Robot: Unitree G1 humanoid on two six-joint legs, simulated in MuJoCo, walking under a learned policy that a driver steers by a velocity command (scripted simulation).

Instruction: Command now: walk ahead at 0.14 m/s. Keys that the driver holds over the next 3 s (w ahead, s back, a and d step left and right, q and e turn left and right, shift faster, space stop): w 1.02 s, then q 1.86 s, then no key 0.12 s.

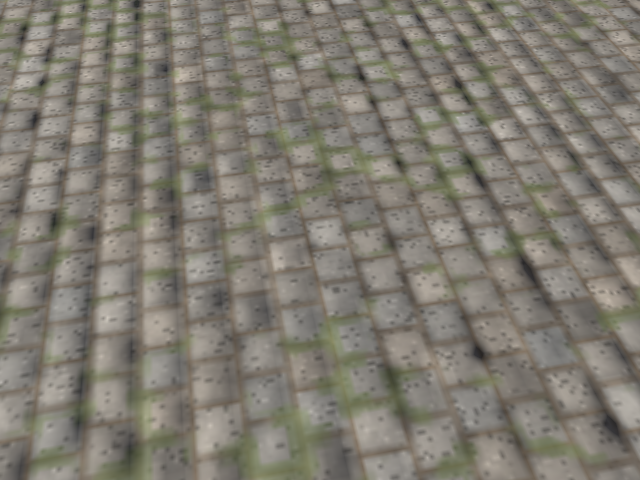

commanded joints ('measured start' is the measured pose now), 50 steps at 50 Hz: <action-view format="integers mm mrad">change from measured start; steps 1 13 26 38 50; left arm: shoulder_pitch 3 155 243 276 84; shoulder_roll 90 67 125 183 81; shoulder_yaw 15 41 11 46 44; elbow -37 9 -48 -62 -200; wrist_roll -5 -20 7 -5 -18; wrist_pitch -10 -78 -111 -66 -86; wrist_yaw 4 -43 -42 -27 -28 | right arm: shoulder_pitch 61 51 -153 -165 24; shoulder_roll -171 -171 -71 -150 -120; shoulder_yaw -40 -56 -41 -61 -42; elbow -17 -61 -166 -218 -91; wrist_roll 12 40 17 29 -4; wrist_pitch -7 -51 -90 -110 -127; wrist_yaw -8 4 30 75 49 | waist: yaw -28 85 53 -63 29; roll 102 70 -73 -139 54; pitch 32 -10 61 -55 -4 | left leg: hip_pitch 12 -221 -575 -159 -30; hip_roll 173 182 147 7 267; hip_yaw -249 -161 -27 68 -209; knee -222 -175 362 52 -362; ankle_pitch -510 -289 221 171 186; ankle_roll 96 111 -41 69 207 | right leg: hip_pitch -189 111 130 308 -450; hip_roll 56 60 -169 -220 -145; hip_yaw -84 -155 97 -19 38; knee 99 36 -357 -45 622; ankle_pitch -189 54 295 1001 49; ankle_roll -40 -56 -191 -157 -63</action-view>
